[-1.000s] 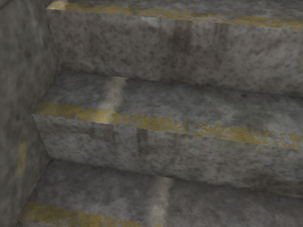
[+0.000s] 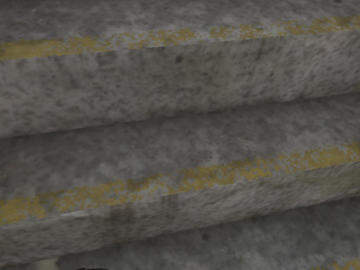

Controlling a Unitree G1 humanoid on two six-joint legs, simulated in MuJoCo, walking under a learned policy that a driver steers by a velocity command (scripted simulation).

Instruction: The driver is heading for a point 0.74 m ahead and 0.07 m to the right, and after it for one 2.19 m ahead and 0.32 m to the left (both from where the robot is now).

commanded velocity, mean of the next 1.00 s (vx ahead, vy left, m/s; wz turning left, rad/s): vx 0.50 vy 0.00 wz -0.37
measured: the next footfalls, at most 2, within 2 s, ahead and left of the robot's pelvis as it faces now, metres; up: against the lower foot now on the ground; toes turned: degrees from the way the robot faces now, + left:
left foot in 0.52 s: +0.23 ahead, +0.18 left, +0.22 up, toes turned -11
right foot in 1.00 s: +0.33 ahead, -0.15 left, +0.22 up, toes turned -24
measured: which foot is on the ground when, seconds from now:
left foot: up 0.00-0.50, down 0.52-1.00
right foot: down 0.00-0.54, up 0.56-0.98, down 1.00-1.00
